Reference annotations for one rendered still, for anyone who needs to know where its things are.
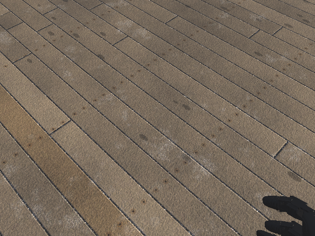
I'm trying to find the right robot hand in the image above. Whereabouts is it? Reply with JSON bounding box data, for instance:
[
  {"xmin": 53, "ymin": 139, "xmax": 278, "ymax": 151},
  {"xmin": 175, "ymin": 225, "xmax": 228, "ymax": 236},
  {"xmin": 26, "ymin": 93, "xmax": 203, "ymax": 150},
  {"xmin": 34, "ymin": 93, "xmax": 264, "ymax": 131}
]
[{"xmin": 256, "ymin": 196, "xmax": 315, "ymax": 236}]

